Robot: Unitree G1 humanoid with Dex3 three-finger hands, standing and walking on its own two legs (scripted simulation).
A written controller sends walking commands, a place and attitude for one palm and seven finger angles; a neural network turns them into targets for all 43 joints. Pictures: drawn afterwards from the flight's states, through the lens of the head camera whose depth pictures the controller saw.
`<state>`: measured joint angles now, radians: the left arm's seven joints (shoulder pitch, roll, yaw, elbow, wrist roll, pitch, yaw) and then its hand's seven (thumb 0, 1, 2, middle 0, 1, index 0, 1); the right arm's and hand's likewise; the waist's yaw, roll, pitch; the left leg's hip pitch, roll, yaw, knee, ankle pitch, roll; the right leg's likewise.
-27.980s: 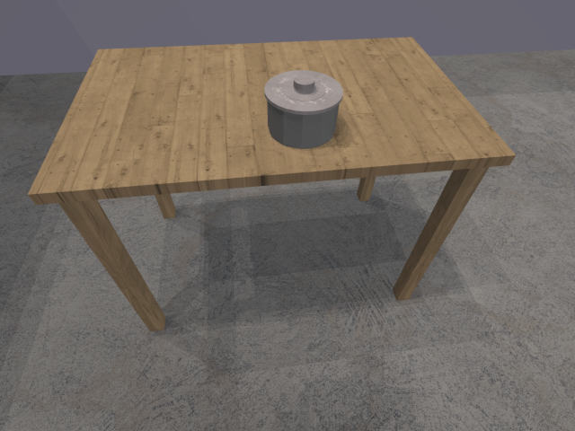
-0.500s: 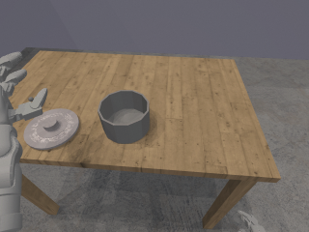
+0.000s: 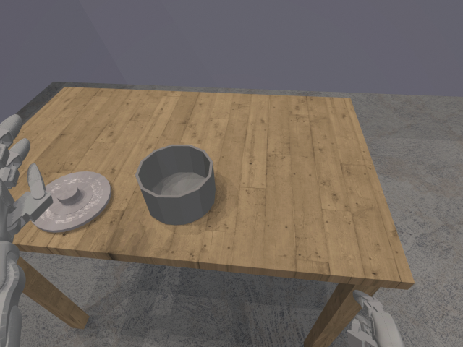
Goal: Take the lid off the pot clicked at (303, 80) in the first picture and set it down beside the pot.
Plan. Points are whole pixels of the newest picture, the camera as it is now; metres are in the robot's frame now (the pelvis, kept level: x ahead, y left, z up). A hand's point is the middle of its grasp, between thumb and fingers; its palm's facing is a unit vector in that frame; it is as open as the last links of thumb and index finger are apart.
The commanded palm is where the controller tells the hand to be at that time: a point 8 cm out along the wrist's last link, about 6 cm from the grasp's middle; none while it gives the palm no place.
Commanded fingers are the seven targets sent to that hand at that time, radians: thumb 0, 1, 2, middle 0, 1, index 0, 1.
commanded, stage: draw the hand back to the body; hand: left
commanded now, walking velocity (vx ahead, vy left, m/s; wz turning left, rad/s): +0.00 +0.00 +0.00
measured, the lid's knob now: (68, 193) +0.40 +0.42 +0.00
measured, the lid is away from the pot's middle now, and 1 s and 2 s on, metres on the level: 0.25 0.25 0.25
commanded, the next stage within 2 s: step back with the hand held close in 0.68 s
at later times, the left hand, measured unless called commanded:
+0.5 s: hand (19, 248) +0.18 +0.28 +0.18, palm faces +0.37 -0.86 -0.34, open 7.5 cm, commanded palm +0.12 +0.32 +0.19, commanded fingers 0.00 0.90 0.90 -0.20 -0.30 -0.20 -0.30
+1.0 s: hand out of the picture +0.16 +0.31 +0.20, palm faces +0.38 -0.83 -0.40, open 7.5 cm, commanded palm +0.10 +0.34 +0.19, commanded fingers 0.00 0.90 0.90 -0.20 -0.30 -0.20 -0.30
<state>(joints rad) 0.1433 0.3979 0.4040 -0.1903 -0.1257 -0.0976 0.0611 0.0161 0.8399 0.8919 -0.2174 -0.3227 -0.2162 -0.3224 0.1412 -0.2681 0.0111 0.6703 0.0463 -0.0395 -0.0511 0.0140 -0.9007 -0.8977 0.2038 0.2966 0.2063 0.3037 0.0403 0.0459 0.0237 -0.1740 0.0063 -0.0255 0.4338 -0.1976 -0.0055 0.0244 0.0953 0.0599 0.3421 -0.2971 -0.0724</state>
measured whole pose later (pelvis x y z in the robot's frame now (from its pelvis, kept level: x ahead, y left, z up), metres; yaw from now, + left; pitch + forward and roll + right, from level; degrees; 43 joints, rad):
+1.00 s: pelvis -0.04 +0.07 +0.00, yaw -1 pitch -2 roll -3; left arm 0.50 0.39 0.40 -0.58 -0.08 -0.20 0.07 0.02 0.89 0.90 -0.21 -0.30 -0.21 -0.30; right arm 0.17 -0.23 0.04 0.58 0.02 -0.05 -0.03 0.02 -0.90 -0.90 0.21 0.30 0.20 0.30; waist 0.03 0.04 0.02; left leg -0.29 -0.03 0.01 0.49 -0.17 0.08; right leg -0.08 0.05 0.08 0.37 -0.26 0.02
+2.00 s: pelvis -0.14 +0.09 -0.02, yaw +1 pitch +1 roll -2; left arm 0.54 0.42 0.41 -0.72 -0.04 -0.25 0.12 0.01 0.88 0.90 -0.21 -0.30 -0.21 -0.30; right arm 0.23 -0.18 0.01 0.57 0.01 -0.06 -0.05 0.02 -0.90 -0.90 0.21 0.30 0.20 0.30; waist -0.01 -0.07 -0.02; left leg -0.38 0.02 0.02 0.69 -0.29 0.01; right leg -0.32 -0.02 0.02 0.59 -0.29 0.05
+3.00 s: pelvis -0.28 +0.14 -0.02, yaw -2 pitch -1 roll +0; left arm 0.51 0.40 0.40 -0.58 -0.05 -0.21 0.15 0.01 0.88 0.90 -0.21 -0.30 -0.21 -0.30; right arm 0.25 -0.21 0.01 0.62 0.02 -0.11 -0.07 0.02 -0.90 -0.90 0.20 0.30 0.20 0.30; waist 0.00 -0.03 0.00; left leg -0.31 0.02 0.02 0.60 -0.27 0.01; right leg -0.24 -0.01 -0.01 0.62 -0.37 0.01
